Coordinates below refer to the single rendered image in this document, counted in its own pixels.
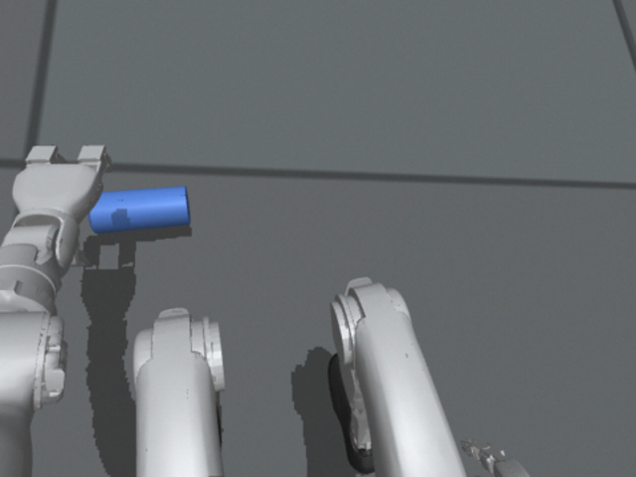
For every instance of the left robot hand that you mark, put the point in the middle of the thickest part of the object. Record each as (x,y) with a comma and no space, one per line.
(50,182)

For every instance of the can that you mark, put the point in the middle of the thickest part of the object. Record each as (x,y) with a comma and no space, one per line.
(129,210)

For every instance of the right robot hand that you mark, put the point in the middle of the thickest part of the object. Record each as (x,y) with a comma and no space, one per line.
(493,458)

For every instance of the left robot arm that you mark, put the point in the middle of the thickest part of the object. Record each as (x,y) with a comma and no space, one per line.
(36,253)

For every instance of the right robot foot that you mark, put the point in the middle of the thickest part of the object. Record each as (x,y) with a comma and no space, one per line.
(360,459)

